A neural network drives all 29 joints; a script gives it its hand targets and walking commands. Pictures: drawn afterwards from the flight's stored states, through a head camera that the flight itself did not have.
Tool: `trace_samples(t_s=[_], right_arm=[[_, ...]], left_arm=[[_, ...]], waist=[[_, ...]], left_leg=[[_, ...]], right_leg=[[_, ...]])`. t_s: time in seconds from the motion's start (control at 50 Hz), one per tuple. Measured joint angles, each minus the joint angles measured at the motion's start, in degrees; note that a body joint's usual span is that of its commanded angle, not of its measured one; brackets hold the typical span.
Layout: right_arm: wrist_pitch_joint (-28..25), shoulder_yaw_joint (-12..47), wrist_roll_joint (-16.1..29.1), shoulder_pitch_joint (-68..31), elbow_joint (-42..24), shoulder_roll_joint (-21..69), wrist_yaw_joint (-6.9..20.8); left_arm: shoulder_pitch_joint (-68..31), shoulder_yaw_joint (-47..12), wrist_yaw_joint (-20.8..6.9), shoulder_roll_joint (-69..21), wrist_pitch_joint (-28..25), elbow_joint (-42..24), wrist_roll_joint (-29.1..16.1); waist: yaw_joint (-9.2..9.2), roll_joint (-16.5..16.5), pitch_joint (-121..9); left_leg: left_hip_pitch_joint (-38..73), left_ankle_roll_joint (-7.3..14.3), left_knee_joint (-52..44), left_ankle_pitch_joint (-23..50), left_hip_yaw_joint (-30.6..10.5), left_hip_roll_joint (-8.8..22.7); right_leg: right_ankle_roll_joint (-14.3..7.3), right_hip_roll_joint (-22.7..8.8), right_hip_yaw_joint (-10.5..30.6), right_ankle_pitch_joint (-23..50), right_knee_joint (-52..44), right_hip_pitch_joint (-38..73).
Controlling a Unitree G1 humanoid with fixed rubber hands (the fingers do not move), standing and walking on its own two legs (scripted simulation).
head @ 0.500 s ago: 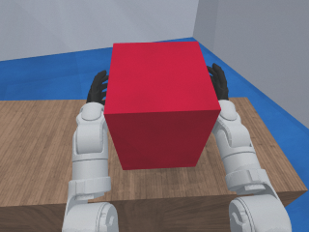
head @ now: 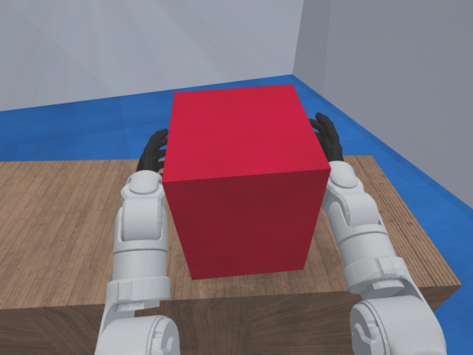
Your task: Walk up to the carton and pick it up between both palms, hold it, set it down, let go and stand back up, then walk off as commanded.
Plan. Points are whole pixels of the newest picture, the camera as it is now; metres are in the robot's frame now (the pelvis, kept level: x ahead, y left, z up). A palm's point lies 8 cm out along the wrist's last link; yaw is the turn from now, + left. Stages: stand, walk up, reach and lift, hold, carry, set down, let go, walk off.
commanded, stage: hold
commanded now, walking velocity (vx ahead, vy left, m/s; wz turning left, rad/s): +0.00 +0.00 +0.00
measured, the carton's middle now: (241, 184) +0.36 -0.01 +0.14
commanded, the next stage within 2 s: none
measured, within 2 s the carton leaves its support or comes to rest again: neither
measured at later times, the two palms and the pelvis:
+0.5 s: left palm (151, 150) +0.40 +0.14 +0.19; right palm (322, 145) +0.40 -0.15 +0.20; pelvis +0.03 +0.00 +0.00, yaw +0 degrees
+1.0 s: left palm (152, 169) +0.36 +0.14 +0.18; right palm (328, 155) +0.37 -0.15 +0.19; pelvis +0.01 +0.00 +0.00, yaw +0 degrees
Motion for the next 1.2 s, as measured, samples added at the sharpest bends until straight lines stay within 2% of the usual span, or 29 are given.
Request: trace_samples(t_s=[0.1, 0.18, 0.26, 0.32, 0.4, 0.46, 0.56, 0.72, 0.78, 0.9, 1.02, 1.1, 1.2], right_arm=[[-2.9, -2.0, -0.6, -2.1, 3.0, 0.0, 1.0], [-3.9, -2.9, -1.4, -3.7, 6.6, 0.0, 1.3], [-3.9, -2.9, -1.4, -3.7, 6.9, 0.0, 1.3], [-4.0, -2.5, -0.7, -3.2, 4.8, 0.0, 1.0], [-4.0, -0.9, 1.6, -1.0, -2.2, 0.0, -0.8], [-3.6, 0.2, 2.9, 0.6, -5.8, 0.0, -1.9], [-1.0, 2.2, 4.0, 3.9, -9.3, 0.0, -3.1], [0.0, 2.6, 4.1, 5.7, -12.6, 0.0, -3.5], [0.1, 2.4, 3.9, 4.6, -10.2, 0.0, -3.1], [-0.3, 0.6, 0.7, 0.7, -0.9, 0.0, -0.3], [-3.3, -1.7, -0.2, -1.6, 2.5, 0.0, 0.8], [-3.9, -2.5, -0.7, -2.8, 5.0, 0.0, 1.2], [-3.9, -2.4, -0.7, -2.7, 4.7, 0.0, 1.2]], left_arm=[[-1.7, 0.4, 2.2, 0.0, -3.0, 3.0, -1.4], [-3.4, 1.5, 2.1, 0.0, -3.5, 5.9, -0.6], [-3.4, 1.6, 1.7, 0.0, -3.4, 6.0, -0.2], [-3.4, 1.6, 1.7, 0.0, -3.5, 4.5, -1.0], [-3.1, 1.3, 1.6, 0.0, -3.3, -0.9, -3.1], [-2.6, 1.1, 0.9, 0.0, -2.0, -4.1, -3.0], [-0.3, 0.4, -1.1, 0.0, 1.4, -7.7, -1.9], [1.2, -0.8, -1.1, 0.0, 1.9, -10.0, -2.3], [1.2, -0.8, -1.0, 0.0, 1.9, -8.6, -1.2], [0.5, -0.2, -0.3, 0.0, 0.2, -1.1, 0.4], [-1.4, 0.1, 2.6, 0.0, -3.4, 2.7, -1.8], [-2.6, 0.8, 2.4, 0.0, -3.6, 4.7, -0.8], [-2.6, 0.8, 1.9, 0.0, -3.5, 4.3, -0.5]], waist=[[0.00, 0.0, -0.8], [0.01, 0.0, -1.8], [0.01, 0.0, -1.4], [0.01, -0.1, -0.6], [0.01, -0.1, 0.4], [0.01, -0.1, 0.5], [0.01, -0.1, 0.7], [0.01, -0.1, 1.7], [0.02, -0.1, 1.3], [0.01, -0.1, 0.5], [0.01, -0.1, -0.6], [0.01, -0.1, -1.8], [0.01, -0.1, -1.2]], left_leg=[[0.0, 0.0, 0.0, 0.1, 0.0, 0.0], [0.0, 0.0, 0.0, -0.5, 0.0, 0.0], [0.0, 0.0, 0.0, -1.2, 0.0, 0.0], [0.0, 0.0, 0.0, -1.5, 0.0, 0.0], [0.0, 0.0, 0.0, -1.9, 0.0, 0.0], [0.0, 0.0, 0.0, -2.0, 0.0, 0.0], [0.0, 0.0, 0.0, -1.8, 0.0, 0.0], [0.0, 0.0, 0.0, -0.5, 0.0, 0.0], [0.0, 0.0, 0.0, -0.1, 0.0, 0.0], [0.0, 0.0, 0.0, 0.0, 0.0, 0.0], [0.0, 0.0, 0.0, -0.1, 0.0, 0.0], [0.0, 0.0, 0.0, -0.9, 0.0, 0.0], [0.0, 0.0, 0.0, -1.6, 0.0, 0.0]], right_leg=[[0.0, 0.0, 0.0, 0.1, 0.0, 0.0], [0.0, 0.0, 0.0, -0.5, 0.0, 0.0], [0.0, 0.0, 0.0, -1.1, 0.0, 0.0], [0.0, 0.0, 0.0, -1.5, 0.0, 0.0], [0.0, 0.0, 0.0, -1.8, 0.0, 0.0], [0.0, 0.0, 0.0, -1.9, 0.0, 0.0], [0.0, 0.0, 0.0, -1.7, 0.0, 0.0], [0.0, 0.0, 0.0, -0.5, 0.0, 0.0], [0.0, 0.0, 0.0, -0.1, 0.0, 0.0], [0.0, 0.0, 0.0, 0.1, 0.0, 0.0], [0.0, 0.0, 0.0, -0.1, 0.0, 0.0], [0.0, 0.0, 0.0, -0.8, 0.0, 0.0], [0.0, 0.0, 0.0, -1.5, 0.0, 0.0]])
